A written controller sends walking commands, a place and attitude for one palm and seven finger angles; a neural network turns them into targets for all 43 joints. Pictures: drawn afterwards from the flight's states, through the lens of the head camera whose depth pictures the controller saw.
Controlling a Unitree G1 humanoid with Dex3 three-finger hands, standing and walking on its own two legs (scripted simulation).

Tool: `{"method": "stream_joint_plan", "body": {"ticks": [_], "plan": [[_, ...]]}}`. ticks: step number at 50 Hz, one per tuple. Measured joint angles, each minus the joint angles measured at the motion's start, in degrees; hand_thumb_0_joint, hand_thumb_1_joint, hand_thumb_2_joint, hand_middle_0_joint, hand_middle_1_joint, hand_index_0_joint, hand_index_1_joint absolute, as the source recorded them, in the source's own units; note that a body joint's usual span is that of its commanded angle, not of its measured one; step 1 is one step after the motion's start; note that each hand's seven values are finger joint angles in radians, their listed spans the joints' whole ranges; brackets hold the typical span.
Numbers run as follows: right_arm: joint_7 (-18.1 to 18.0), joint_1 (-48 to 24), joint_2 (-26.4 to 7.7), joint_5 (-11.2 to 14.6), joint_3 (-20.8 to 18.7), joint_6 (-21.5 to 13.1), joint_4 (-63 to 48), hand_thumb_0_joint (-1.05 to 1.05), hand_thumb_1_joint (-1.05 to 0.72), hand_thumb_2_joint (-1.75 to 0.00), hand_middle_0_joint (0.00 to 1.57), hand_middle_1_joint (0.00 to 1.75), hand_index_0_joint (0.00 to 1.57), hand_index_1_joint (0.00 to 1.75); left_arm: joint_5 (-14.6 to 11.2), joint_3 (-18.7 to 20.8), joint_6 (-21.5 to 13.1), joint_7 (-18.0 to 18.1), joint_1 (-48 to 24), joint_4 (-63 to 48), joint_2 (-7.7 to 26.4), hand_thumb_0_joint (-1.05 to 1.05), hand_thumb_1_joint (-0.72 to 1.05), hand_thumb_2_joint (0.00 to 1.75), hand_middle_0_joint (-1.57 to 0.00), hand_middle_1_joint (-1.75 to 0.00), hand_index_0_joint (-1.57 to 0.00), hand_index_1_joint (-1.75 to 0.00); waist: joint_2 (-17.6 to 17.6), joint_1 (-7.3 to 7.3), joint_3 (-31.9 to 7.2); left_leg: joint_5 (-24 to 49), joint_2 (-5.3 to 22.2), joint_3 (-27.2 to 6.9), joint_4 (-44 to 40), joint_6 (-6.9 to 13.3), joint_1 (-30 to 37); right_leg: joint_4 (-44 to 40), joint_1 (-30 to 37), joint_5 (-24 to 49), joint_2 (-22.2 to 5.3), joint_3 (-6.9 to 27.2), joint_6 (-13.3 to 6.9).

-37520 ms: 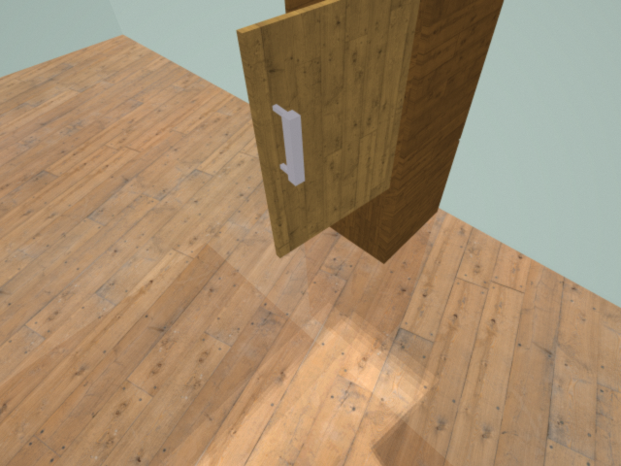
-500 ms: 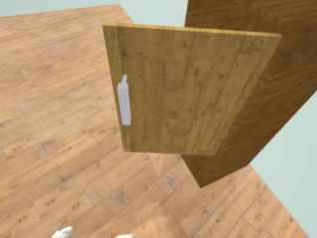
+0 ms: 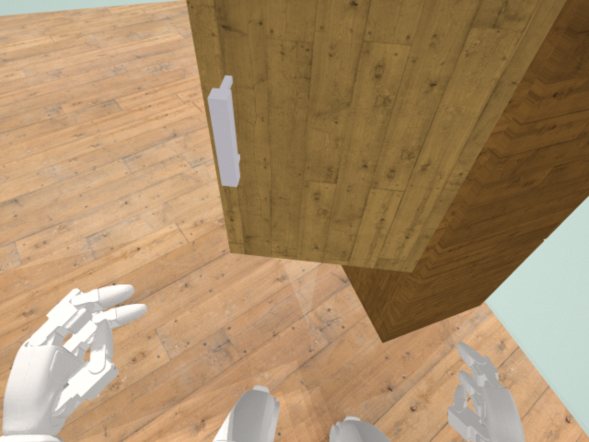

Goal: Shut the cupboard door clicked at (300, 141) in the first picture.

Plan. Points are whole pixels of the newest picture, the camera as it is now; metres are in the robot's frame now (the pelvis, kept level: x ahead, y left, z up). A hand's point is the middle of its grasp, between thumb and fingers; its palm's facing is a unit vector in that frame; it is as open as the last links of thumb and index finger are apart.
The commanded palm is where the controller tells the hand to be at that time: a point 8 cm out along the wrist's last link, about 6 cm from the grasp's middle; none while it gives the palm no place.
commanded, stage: raise the hand and make a fist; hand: left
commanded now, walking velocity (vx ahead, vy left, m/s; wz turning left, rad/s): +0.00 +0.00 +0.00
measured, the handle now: (229, 133) +0.51 +0.17 +0.13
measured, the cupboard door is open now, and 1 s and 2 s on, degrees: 64 64 64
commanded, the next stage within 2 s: bring the fist close to the handle in 1.34 s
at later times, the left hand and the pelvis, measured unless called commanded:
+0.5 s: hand (132, 298) +0.25 +0.23 +0.09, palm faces -0.03 -1.00 +0.00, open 3.3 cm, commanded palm +0.22 +0.29 +0.11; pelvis +0.05 +0.05 +0.03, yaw -2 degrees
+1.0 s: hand (118, 259) +0.26 +0.23 +0.15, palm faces +0.05 -1.00 -0.06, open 3.1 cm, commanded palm +0.23 +0.28 +0.14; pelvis +0.03 +0.04 +0.05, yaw -1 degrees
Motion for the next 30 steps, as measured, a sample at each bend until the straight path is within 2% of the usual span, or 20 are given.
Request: {"method": "stream_joint_plan", "body": {"ticks": [2, 3, 6, 8, 10, 12, 14, 18, 20, 23, 26, 30], "plan": [[-0.3, -0.6, 0.7, 0.2, 0.8, 0.0, 1.0, 0.01, -0.91, -0.90, 0.20, 0.30, 0.21, 0.30, 0.1, -1.3, 0.5, -1.6, -2.0, -0.9, 0.3, 0.02, 0.90, 0.90, -0.59, -0.73, -0.59, -0.73, 1.1, -0.43, -0.3, -0.2, -0.1, -0.2, -0.2, 0.2, -0.2, -0.7, 0.1, 0.0, 0.0, -0.2, 0.3], [-0.3, -0.9, 1.3, 0.4, 1.1, 0.2, 1.2, 0.01, -0.91, -0.90, 0.20, 0.30, 0.21, 0.30, 0.3, -1.9, 1.9, -2.6, -3.2, -0.5, 0.6, 0.02, 0.90, 0.90, -0.61, -0.75, -0.61, -0.75, 1.4, -0.73, -0.4, -0.2, -0.1, 0.0, -0.6, 0.3, -0.3, -1.2, 0.0, 0.1, 0.0, 0.1, 0.5], [-0.3, -0.8, 3.0, 0.9, 1.7, 1.7, 0.6, 0.01, -0.90, -0.90, 0.20, 0.30, 0.21, 0.30, 0.8, -2.9, 9.4, -4.8, -6.1, 2.0, 1.5, 0.02, 0.90, 0.90, -0.67, -0.81, -0.66, -0.81, 1.9, -1.79, -0.7, 0.0, 0.1, 1.2, -2.7, 0.8, 0.6, -3.2, 0.5, 0.6, -0.1, 1.4, 1.1], [-0.1, -0.2, 4.1, 0.9, 1.6, 2.8, -0.3, 0.01, -0.90, -0.90, 0.20, 0.30, 0.21, 0.30, 0.6, -2.6, 14.0, -4.5, -6.3, 2.8, 1.5, 0.02, 0.90, 0.90, -0.70, -0.85, -0.70, -0.85, 1.9, -2.48, -0.8, 0.1, 0.1, 2.3, -4.6, 1.3, 1.8, -4.8, 1.3, 0.9, -0.1, 2.6, 1.6], [0.2, 0.8, 4.8, 0.7, 1.3, 3.4, -0.8, 0.01, -0.90, -0.90, 0.20, 0.30, 0.21, 0.30, 0.3, -1.5, 16.0, -2.7, -5.1, 1.9, 0.9, 0.02, 0.90, 0.90, -0.74, -0.89, -0.74, -0.89, 1.5, -2.72, -1.1, 0.0, 0.1, 3.3, -6.4, 1.8, 3.3, -6.5, 2.5, 1.2, -0.2, 3.7, 2.1], [0.7, 1.8, 5.1, 0.2, 0.8, 3.6, -1.1, 0.01, -0.90, -0.90, 0.20, 0.30, 0.21, 0.30, 0.1, -0.4, 15.2, -0.3, -3.3, -0.2, 0.1, 0.02, 0.90, 0.90, -0.78, -0.93, -0.77, -0.93, 1.0, -2.58, -1.3, -0.1, 0.0, 4.0, -7.8, 2.2, 4.6, -7.9, 3.6, 1.3, -0.4, 4.5, 2.5], [1.3, 2.5, 4.8, -0.1, 0.3, 3.8, -1.2, 0.01, -0.90, -0.90, 0.20, 0.30, 0.21, 0.30, 0.1, 0.1, 12.6, 1.5, -1.4, -2.7, -0.7, 0.02, 0.90, 0.90, -0.81, -0.97, -0.81, -0.97, 0.8, -2.30, -1.6, -0.3, -0.3, 4.2, -8.5, 2.6, 5.4, -8.8, 4.6, 1.2, -0.7, 4.8, 2.8], [2.3, 2.3, 2.9, -0.7, -0.1, 4.3, -1.5, 0.01, -0.90, -0.90, 0.20, 0.30, 0.21, 0.30, 1.2, -1.5, 8.7, 1.8, 0.1, -5.4, -1.9, 0.02, 0.90, 0.90, -0.88, -1.05, -0.88, -1.05, 1.1, -1.71, -1.7, -0.9, -1.2, 4.0, -7.9, 3.6, 5.1, -8.9, 4.9, 0.6, -1.5, 4.5, 3.6], [2.4, 1.5, 2.0, -0.7, -0.1, 4.8, -2.0, 0.01, -0.90, -0.90, 0.20, 0.30, 0.21, 0.30, 1.9, -3.3, 9.1, 0.9, -0.2, -5.3, -2.2, 0.02, 0.90, 0.90, -0.92, -1.09, -0.92, -1.09, 1.4, -1.57, -1.4, -1.0, -1.4, 3.9, -7.3, 3.9, 4.6, -8.6, 4.7, 0.4, -1.7, 4.3, 4.0], [2.2, 0.3, 1.6, -0.5, 0.0, 5.7, -3.2, 0.01, -0.90, -0.90, 0.20, 0.30, 0.21, 0.30, 3.2, -5.6, 11.4, 0.3, -1.1, -5.3, -1.7, 0.02, 0.90, 0.90, -0.98, -1.15, -0.97, -1.15, 1.3, -1.43, -0.8, -0.9, -1.6, 4.0, -7.2, 4.3, 4.4, -8.8, 4.7, 0.7, -1.9, 4.3, 4.4], [2.1, -0.2, 2.1, -0.4, 0.1, 6.4, -4.5, 0.01, -0.91, -0.90, 0.20, 0.30, 0.21, 0.30, 4.1, -6.4, 13.0, 1.7, -1.3, -7.0, -0.7, 0.02, 0.90, 0.90, -1.03, -1.21, -1.03, -1.21, 0.9, -1.34, -0.5, -0.4, -1.5, 4.0, -8.0, 4.3, 5.4, -9.9, 5.8, 1.4, -1.8, 4.4, 4.6], [2.3, 0.0, 2.8, -0.3, 1.0, 7.4, -5.8, 0.01, -0.91, -0.90, 0.20, 0.30, 0.21, 0.30, 3.9, -5.2, 12.2, 4.7, -1.5, -9.9, 0.0, 0.02, 0.90, 0.90, -1.11, -1.29, -1.10, -1.29, 0.9, -1.40, -0.7, 0.5, -1.4, 4.0, -9.8, 4.4, 7.8, -12.1, 8.2, 2.5, -1.8, 4.5, 4.5]]}}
